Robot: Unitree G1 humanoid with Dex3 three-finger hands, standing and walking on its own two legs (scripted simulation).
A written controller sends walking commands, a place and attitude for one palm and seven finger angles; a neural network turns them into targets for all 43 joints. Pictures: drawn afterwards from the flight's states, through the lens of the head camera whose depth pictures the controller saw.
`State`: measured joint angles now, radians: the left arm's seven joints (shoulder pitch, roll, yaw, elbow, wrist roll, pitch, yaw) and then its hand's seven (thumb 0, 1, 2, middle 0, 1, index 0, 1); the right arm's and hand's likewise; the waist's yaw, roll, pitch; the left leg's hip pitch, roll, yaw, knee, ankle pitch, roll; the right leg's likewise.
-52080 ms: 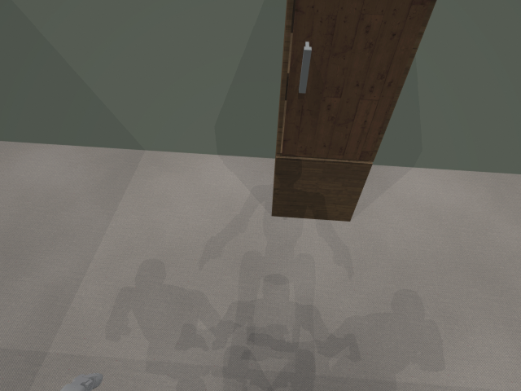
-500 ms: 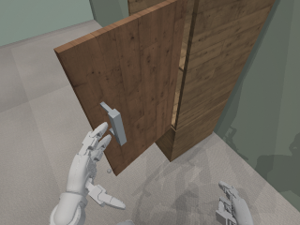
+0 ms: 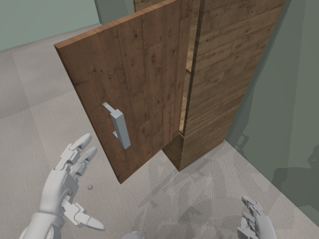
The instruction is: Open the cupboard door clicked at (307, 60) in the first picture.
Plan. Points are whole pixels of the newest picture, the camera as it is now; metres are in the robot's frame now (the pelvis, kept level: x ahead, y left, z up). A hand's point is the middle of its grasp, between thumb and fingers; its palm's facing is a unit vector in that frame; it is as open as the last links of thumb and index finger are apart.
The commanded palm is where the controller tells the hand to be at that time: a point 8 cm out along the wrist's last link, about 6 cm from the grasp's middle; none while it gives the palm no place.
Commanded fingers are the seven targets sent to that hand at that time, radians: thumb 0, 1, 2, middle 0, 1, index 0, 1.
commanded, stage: draw the hand back to the body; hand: left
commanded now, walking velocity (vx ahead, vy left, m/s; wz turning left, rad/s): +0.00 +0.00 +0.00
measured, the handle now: (116, 126) +0.37 +0.13 +0.09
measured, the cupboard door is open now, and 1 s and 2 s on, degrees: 100 100 100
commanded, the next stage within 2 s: step back with the hand held close in 1.50 s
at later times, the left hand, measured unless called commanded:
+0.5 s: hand (49, 183) +0.20 +0.22 +0.13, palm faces +0.07 -0.98 -0.18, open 15.8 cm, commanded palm +0.17 +0.27 +0.15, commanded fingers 0.00 -0.15 0.45 -0.16 -0.30 -0.16 -0.30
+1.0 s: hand (1, 155) +0.22 +0.28 +0.19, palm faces +0.38 -0.83 -0.40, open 10.5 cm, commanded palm +0.18 +0.32 +0.21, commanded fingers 0.00 0.73 0.82 -0.19 -0.30 -0.19 -0.30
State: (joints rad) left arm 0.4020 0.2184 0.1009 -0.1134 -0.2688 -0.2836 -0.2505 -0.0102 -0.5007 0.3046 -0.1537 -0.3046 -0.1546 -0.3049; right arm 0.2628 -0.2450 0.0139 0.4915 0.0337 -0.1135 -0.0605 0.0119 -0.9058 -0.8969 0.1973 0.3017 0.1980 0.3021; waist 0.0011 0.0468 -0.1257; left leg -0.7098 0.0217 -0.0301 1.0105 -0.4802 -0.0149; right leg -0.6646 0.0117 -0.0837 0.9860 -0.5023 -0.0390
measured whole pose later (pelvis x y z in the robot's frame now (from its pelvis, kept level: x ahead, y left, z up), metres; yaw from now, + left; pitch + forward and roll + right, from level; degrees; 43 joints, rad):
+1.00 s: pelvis +0.03 +0.03 +0.06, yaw -1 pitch -3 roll +0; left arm 0.49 0.33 0.27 -0.37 -0.05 -0.05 0.12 0.00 0.39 0.69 -0.19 -0.31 -0.19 -0.31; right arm 0.20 -0.21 0.04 0.63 0.00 -0.11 -0.08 0.01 -0.90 -0.90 0.20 0.30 0.20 0.30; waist 0.06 0.06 0.00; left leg -0.12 -0.01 0.02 0.44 -0.27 0.03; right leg -0.09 -0.01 -0.03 0.41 -0.27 0.01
